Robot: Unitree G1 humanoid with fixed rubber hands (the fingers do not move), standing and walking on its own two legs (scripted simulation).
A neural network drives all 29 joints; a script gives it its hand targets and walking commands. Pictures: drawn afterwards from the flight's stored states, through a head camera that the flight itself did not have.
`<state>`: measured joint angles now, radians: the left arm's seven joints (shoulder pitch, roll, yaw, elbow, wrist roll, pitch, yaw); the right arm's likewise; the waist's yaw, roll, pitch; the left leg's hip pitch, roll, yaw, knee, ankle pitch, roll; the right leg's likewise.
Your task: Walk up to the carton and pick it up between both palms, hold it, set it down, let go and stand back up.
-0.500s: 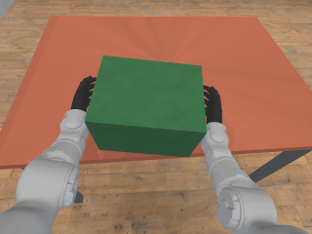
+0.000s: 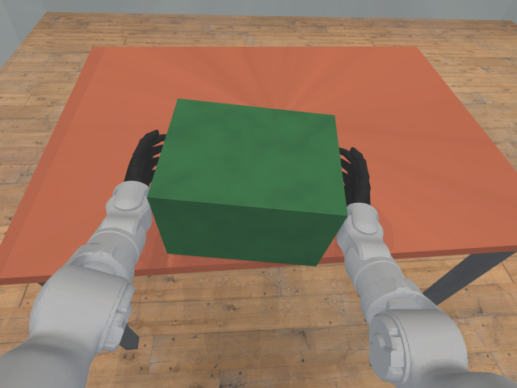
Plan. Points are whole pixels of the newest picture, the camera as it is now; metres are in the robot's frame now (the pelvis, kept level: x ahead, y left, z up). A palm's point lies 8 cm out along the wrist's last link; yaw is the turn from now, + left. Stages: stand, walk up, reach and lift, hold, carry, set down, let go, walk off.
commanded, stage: reach and lift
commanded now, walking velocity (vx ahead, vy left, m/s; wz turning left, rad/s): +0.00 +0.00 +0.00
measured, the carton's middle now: (249, 185) +0.44 +0.02 +0.06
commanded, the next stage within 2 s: hold in 1.84 s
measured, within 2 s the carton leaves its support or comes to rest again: neither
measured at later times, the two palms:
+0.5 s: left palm (137, 165) +0.40 +0.18 +0.14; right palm (383, 176) +0.40 -0.17 +0.14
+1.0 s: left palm (130, 158) +0.37 +0.17 +0.19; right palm (407, 165) +0.38 -0.18 +0.18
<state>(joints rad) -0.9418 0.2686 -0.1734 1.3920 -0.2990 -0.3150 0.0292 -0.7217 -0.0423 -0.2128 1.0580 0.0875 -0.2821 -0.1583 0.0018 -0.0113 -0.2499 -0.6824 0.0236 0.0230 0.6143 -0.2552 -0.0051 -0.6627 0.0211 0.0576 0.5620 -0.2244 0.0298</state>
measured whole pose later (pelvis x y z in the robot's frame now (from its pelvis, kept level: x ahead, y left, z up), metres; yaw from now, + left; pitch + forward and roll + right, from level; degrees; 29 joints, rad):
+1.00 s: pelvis -0.02 -0.03 +0.02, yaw +1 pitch +2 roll +2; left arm -0.83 0.24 0.15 0.95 -0.07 0.30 0.03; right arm -0.82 -0.11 -0.09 0.92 0.17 0.24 -0.19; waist 0.00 -0.01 -0.18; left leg -0.28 0.02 0.02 0.41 -0.16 -0.02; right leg -0.33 0.02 0.06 0.51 -0.21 -0.01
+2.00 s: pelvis -0.02 -0.02 +0.02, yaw +1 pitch +1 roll +1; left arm -0.72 0.22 0.13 0.59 -0.05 0.57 0.08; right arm -0.77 -0.14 -0.06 0.75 0.25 0.38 -0.18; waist 0.00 -0.01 -0.17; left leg -0.26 0.01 0.02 0.40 -0.16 -0.02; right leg -0.29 0.01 0.06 0.45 -0.19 -0.01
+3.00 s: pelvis -0.03 -0.02 +0.02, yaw +1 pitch +1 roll +1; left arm -0.69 0.22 0.12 0.45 -0.04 0.67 0.08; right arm -0.74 -0.15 -0.06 0.61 0.26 0.49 -0.19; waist 0.00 -0.01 -0.17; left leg -0.26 0.01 0.02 0.40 -0.16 -0.02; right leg -0.29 0.01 0.06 0.45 -0.18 -0.01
